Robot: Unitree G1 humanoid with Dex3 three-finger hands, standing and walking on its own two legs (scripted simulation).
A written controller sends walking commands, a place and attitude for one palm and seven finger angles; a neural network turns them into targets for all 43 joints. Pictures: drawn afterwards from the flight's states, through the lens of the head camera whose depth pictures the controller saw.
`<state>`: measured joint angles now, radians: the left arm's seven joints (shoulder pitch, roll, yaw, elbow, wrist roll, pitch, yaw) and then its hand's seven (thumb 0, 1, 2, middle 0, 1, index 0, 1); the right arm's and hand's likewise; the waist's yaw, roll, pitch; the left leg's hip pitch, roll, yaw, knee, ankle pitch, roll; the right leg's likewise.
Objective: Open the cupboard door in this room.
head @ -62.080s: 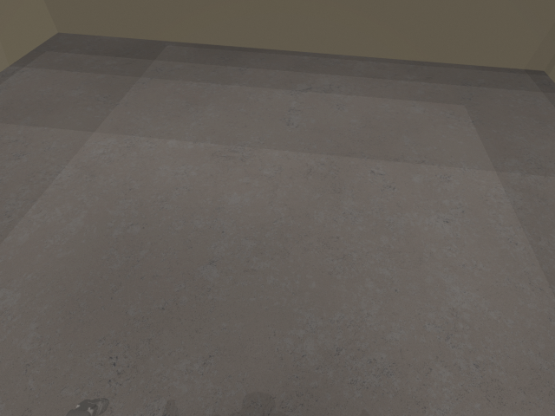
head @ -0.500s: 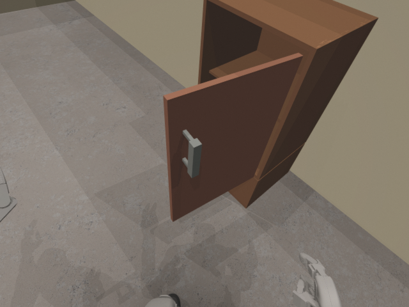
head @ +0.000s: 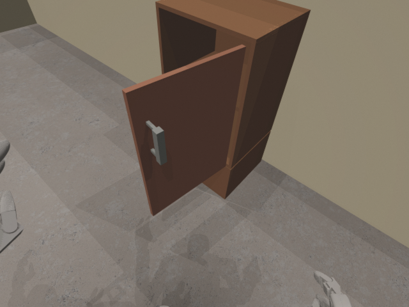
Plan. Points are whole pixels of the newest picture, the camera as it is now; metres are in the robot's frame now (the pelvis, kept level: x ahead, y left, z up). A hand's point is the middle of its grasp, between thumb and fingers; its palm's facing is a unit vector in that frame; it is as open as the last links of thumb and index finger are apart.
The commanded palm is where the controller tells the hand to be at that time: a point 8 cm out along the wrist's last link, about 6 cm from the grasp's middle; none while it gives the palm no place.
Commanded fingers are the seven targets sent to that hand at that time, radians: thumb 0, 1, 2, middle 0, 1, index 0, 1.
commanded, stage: stop stepping back and stand still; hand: left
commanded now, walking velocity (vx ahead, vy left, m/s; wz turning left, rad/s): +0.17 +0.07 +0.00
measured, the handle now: (155, 142) +0.55 +0.16 -0.03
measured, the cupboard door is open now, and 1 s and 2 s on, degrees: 82 82 82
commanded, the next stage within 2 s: let the arm hang, fingers relaxed in 0.64 s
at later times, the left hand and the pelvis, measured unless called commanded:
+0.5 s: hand out of the picture +0.16 +0.29 +0.16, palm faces +0.43 -0.77 -0.46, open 7.4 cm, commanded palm +0.10 +0.32 +0.18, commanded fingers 0.00 0.90 0.90 -0.20 -0.30 -0.20 -0.30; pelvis -0.03 +0.02 +0.01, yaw +0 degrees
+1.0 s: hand out of the picture +0.05 +0.22 -0.15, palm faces -0.02 -0.97 -0.24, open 7.4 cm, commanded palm none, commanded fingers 0.00 0.90 0.90 -0.20 -0.30 -0.20 -0.30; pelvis -0.05 +0.02 +0.00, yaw +2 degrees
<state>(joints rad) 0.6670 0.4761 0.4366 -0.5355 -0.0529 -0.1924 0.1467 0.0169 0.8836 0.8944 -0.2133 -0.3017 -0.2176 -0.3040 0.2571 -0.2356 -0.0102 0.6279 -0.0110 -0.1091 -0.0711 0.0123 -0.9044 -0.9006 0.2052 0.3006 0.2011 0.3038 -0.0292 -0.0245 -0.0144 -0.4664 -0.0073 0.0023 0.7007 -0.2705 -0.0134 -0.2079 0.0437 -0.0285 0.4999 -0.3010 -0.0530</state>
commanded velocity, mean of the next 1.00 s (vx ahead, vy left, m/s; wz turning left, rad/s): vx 0.01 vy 0.00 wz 0.00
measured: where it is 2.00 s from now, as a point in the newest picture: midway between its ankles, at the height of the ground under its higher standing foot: outside the picture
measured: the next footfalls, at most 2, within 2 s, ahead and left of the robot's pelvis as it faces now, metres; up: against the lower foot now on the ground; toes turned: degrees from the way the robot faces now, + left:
left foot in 0.14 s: +0.05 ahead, +0.14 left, +0.00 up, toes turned +3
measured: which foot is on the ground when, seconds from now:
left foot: up 0.00-0.12, down 0.14-1.00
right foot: down 0.00-1.00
